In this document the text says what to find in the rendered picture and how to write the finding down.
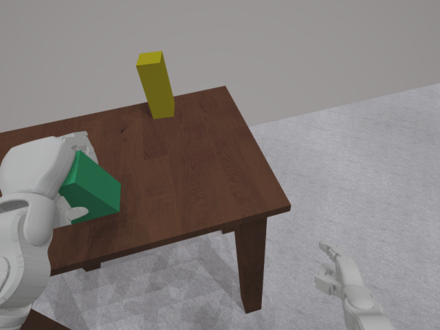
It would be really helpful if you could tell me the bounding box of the robot left forearm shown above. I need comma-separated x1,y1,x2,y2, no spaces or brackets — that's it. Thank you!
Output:
0,192,57,330

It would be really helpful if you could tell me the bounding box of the robot right hand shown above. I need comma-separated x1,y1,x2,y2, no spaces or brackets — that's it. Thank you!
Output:
315,241,366,300

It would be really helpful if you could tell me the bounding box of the robot left hand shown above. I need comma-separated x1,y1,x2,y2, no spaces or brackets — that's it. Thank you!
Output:
0,131,98,229

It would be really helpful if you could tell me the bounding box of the robot right forearm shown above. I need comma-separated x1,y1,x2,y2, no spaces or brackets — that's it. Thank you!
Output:
342,285,396,330

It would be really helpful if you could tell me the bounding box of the table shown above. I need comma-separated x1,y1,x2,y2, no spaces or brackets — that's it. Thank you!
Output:
0,86,291,330

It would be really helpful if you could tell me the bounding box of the sponge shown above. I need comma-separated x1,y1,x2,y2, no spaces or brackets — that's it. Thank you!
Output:
58,150,121,224

